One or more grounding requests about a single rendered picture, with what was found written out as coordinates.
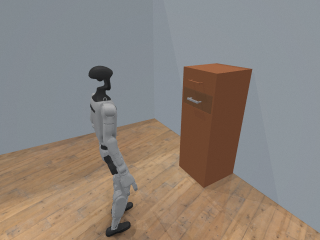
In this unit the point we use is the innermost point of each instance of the robot left upper arm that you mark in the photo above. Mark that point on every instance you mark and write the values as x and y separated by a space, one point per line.
91 118

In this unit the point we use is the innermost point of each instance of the right robot forearm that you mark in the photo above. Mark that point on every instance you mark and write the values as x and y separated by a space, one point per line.
113 152

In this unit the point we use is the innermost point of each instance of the right robot foot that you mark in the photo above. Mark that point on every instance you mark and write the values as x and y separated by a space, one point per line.
120 228

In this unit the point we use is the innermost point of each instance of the robot right hand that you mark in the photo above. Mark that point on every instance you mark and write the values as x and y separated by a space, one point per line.
126 181

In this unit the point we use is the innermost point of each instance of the drawer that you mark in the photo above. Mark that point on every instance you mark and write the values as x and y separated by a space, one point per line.
206 100

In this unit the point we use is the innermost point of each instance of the humanoid robot torso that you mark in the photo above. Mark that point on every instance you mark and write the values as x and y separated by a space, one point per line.
98 126

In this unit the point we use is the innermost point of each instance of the cabinet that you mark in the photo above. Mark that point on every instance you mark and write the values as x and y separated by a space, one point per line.
209 142

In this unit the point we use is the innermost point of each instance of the handle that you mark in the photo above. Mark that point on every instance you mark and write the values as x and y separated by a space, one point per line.
194 82
190 99

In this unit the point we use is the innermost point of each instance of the robot right upper arm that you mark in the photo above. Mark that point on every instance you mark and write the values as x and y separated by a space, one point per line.
108 113

